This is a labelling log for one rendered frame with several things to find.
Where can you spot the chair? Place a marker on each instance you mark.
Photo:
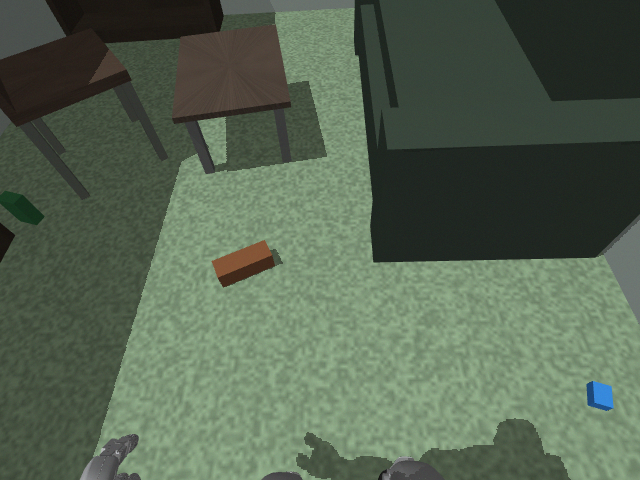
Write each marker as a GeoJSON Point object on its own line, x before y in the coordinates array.
{"type": "Point", "coordinates": [55, 75]}

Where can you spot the sofa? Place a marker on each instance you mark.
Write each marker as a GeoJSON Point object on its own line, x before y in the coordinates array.
{"type": "Point", "coordinates": [500, 129]}

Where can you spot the bookshelf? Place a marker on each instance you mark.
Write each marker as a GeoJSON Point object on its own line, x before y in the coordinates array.
{"type": "Point", "coordinates": [117, 21]}

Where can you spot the coffee table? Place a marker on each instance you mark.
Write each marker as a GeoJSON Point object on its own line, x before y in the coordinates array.
{"type": "Point", "coordinates": [230, 73]}

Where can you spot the left robot hand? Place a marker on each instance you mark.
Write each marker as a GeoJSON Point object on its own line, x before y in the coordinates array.
{"type": "Point", "coordinates": [105, 466]}

